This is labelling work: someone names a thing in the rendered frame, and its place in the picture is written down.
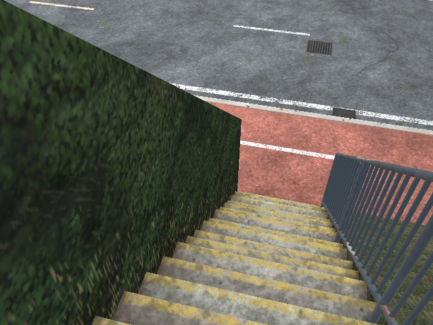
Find stairs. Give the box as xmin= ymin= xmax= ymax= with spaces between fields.
xmin=92 ymin=191 xmax=379 ymax=325

